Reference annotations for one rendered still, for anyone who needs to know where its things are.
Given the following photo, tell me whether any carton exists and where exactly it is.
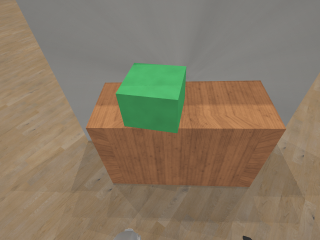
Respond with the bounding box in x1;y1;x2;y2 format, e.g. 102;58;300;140
115;63;187;133

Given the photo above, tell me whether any pedestal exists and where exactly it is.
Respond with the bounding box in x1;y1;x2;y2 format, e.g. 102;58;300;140
86;80;286;187

